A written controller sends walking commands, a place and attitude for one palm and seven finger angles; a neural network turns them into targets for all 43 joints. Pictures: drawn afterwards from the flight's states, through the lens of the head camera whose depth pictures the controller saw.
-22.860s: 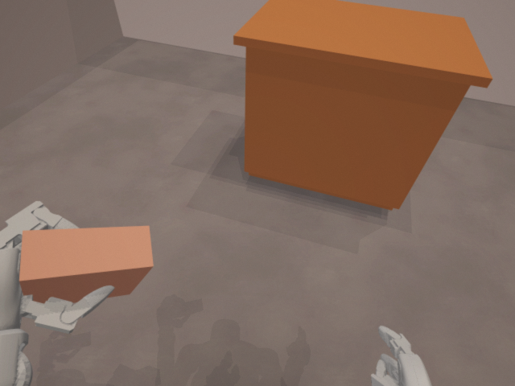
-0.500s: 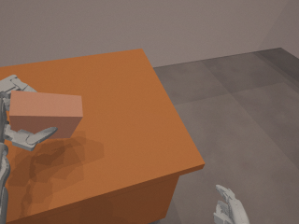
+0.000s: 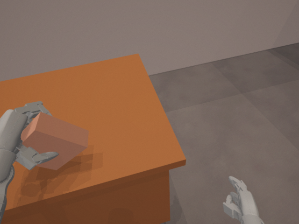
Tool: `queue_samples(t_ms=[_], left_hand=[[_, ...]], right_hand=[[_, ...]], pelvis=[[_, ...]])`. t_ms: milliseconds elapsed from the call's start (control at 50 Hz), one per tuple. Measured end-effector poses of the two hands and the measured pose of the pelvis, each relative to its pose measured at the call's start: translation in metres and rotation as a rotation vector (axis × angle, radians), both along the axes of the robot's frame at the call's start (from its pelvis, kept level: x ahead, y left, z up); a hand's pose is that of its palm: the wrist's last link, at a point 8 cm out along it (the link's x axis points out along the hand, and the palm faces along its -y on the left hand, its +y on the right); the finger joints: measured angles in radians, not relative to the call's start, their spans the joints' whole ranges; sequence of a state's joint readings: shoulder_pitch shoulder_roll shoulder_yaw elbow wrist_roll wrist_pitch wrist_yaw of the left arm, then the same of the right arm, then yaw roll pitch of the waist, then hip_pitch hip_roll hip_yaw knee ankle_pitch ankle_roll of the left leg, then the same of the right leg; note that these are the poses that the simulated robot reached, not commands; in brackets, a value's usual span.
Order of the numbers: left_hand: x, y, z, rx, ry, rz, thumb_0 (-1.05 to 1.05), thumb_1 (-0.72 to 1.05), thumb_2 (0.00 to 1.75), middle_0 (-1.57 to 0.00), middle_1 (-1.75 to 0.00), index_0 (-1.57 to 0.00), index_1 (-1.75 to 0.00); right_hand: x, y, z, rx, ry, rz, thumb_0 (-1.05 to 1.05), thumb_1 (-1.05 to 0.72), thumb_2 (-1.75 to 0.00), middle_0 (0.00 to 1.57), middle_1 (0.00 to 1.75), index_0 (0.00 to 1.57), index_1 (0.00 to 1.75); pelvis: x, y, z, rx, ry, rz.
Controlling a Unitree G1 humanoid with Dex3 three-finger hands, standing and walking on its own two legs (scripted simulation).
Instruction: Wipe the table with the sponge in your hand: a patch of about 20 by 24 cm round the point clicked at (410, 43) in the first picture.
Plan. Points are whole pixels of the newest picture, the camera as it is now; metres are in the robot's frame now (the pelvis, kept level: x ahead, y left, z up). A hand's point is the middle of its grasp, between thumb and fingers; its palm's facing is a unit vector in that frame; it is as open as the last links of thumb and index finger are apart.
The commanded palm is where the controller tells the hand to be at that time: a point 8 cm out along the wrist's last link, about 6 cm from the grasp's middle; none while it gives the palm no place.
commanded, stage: turn the palm down, sponge in hand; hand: left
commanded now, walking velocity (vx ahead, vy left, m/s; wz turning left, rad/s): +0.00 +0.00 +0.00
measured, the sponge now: (57, 146) +0.24 +0.26 +0.13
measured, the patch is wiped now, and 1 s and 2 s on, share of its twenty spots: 0.00 0.00 0.00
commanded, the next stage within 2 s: move the sponge above the wiping area in 1.54 s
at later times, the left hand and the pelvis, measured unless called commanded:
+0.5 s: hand (43, 131) +0.24 +0.26 +0.19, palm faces +0.19 -0.33 -0.92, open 9.4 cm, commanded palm +0.20 +0.29 +0.26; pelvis +0.01 +0.00 -0.01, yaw -1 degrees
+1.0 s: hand (17, 122) +0.23 +0.30 +0.22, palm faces +0.22 -0.06 -0.97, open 9.4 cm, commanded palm +0.18 +0.32 +0.29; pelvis -0.01 +0.04 +0.00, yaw -1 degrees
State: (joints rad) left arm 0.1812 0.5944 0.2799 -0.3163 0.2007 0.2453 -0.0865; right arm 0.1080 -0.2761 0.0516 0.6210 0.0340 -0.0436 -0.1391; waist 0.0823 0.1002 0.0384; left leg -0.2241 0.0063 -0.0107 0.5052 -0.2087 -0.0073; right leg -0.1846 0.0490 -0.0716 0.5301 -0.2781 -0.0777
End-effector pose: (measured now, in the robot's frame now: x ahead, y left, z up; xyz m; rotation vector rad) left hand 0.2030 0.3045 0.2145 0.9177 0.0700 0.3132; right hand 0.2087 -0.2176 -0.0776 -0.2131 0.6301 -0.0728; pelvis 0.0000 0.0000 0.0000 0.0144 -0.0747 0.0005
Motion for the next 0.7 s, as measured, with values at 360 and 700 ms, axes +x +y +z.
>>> queue_samples(t_ms=[360, 700], left_hand=[[0.008, -0.002, 0.029, 0.233, 0.054, 0.085, 0.0, -0.46, 1.05, -0.81, -1.4, -0.81, -1.4], [0.005, 0.004, 0.067, 0.396, -0.095, 0.105, 0.0, -0.46, 1.04, -0.81, -1.4, -0.82, -1.4]], right_hand=[[0.003, -0.038, -0.018, 0.001, 0.087, -0.086, 0.01, -0.91, -0.9, 0.2, 0.3, 0.2, 0.3], [0.022, 0.03, 0.009, 0.072, -0.033, 0.004, 0.01, -0.91, -0.9, 0.2, 0.3, 0.2, 0.3]], pelvis=[[0.022, -0.008, -0.005, 0.022, 0.048, -0.019], [0.002, 0.02, 0.0, 0.003, 0.016, -0.025]])
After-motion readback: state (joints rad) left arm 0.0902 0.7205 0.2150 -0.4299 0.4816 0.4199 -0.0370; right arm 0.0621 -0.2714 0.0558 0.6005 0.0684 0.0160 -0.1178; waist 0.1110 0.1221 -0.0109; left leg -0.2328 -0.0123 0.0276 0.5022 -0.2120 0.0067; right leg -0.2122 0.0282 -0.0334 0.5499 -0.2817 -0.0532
